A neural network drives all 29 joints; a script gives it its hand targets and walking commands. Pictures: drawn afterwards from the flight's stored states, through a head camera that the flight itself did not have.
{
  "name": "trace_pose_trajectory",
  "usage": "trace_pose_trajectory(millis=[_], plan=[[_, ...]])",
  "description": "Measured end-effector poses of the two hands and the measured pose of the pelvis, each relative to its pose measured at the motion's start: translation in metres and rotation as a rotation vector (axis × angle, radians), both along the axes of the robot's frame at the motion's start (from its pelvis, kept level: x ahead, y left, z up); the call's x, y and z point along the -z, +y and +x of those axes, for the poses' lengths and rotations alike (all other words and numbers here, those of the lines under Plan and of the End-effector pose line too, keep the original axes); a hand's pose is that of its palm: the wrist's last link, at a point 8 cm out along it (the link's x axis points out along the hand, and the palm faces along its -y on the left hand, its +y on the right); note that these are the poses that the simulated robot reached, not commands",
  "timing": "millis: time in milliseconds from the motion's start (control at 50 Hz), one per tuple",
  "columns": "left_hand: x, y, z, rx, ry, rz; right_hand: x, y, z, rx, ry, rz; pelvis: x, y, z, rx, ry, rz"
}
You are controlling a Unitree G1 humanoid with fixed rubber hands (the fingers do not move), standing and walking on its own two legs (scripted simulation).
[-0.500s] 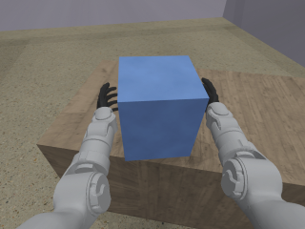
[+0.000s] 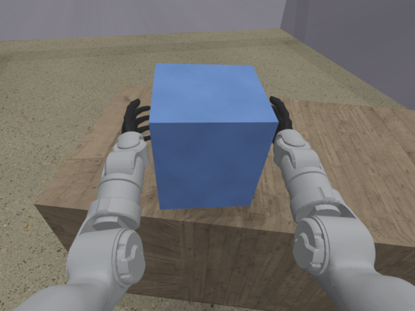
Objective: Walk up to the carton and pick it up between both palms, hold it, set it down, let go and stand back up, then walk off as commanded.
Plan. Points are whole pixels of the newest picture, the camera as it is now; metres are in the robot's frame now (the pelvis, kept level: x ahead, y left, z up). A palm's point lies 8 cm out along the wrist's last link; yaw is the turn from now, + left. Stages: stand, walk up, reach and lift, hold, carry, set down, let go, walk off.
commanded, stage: reach and lift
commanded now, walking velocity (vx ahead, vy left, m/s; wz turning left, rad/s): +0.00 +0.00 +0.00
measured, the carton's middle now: (205, 138) +0.44 +0.04 +0.13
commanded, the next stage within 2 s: hold in 1.46 s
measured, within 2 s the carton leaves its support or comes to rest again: neither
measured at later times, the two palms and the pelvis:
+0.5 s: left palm (125, 131) +0.37 +0.19 +0.19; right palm (284, 130) +0.40 -0.11 +0.20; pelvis -0.01 +0.00 +0.00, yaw +0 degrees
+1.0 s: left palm (126, 126) +0.37 +0.19 +0.19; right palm (285, 126) +0.40 -0.11 +0.20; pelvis -0.01 +0.00 +0.00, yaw +0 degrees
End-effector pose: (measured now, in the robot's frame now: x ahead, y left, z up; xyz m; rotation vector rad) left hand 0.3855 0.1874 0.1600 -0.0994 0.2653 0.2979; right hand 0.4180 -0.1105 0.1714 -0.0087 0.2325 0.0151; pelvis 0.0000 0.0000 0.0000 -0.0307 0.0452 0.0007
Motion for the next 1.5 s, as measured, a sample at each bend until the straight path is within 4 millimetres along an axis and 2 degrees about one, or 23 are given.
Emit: trace_pose_trajectory(millis=[280, 440, 640, 820, 1000, 1280, 1500], plan=[[-0.024, 0.005, -0.009, 0.021, -0.032, 0.004, -0.025, 0.004, -0.013, 0.02, -0.032, 0.008, 0.0, 0.0, -0.005, -0.002, -0.045, 0.0], [-0.027, 0.006, -0.015, 0.032, -0.02, 0.008, -0.026, 0.005, -0.021, 0.03, -0.017, 0.025, 0.0, 0.0, -0.008, -0.002, -0.061, 0.0], [-0.025, 0.004, -0.012, 0.038, -0.01, 0.007, -0.023, 0.003, -0.02, 0.038, -0.006, 0.032, 0.0, 0.0, -0.006, -0.002, -0.059, 0.0], [-0.035, 0.004, -0.011, 0.038, -0.039, 0.009, -0.033, 0.004, -0.019, 0.037, -0.035, 0.029, 0.0, 0.001, -0.005, -0.002, -0.057, -0.001], [-0.034, 0.004, -0.011, 0.041, -0.024, 0.006, -0.032, 0.003, -0.02, 0.041, -0.018, 0.033, 0.0, 0.0, -0.006, -0.002, -0.058, -0.001], [-0.044, 0.003, -0.012, 0.042, -0.038, 0.006, -0.04, 0.002, -0.021, 0.047, -0.028, 0.057, 0.0, 0.0, -0.006, -0.002, -0.058, -0.001], [-0.061, 0.002, -0.016, 0.049, -0.071, 0.008, -0.056, 0.001, -0.027, 0.059, -0.057, 0.071, 0.0, 0.001, -0.006, -0.002, -0.066, -0.001]])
